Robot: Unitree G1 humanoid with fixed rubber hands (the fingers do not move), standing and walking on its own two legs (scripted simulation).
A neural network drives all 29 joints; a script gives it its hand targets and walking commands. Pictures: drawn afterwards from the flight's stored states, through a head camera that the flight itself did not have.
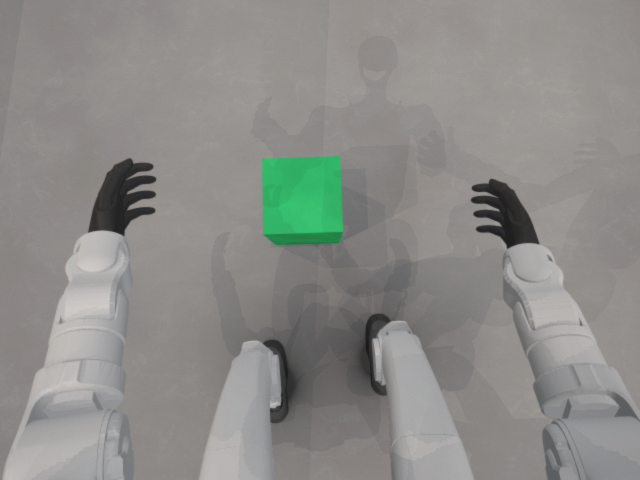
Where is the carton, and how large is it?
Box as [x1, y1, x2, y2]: [262, 156, 342, 244]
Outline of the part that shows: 339,156 262,159 263,234 275,244 321,243 339,241 342,232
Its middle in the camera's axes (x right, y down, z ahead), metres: -0.04 -0.08 +0.96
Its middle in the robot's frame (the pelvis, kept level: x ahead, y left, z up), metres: +0.51 +0.03 -0.58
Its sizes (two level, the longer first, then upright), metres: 0.174 0.171 0.226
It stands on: the floor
